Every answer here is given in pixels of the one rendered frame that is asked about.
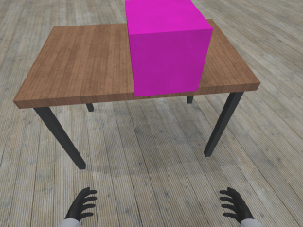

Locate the robot right hand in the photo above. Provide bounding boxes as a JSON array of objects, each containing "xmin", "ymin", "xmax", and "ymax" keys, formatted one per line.
[{"xmin": 219, "ymin": 187, "xmax": 254, "ymax": 224}]

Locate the table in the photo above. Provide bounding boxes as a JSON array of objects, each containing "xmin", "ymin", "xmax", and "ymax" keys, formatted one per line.
[{"xmin": 13, "ymin": 19, "xmax": 261, "ymax": 170}]

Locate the carton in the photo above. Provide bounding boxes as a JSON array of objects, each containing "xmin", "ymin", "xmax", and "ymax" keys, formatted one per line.
[{"xmin": 124, "ymin": 0, "xmax": 213, "ymax": 97}]

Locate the robot left hand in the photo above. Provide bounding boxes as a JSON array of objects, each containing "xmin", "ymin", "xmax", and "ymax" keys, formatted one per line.
[{"xmin": 65, "ymin": 187, "xmax": 97, "ymax": 222}]

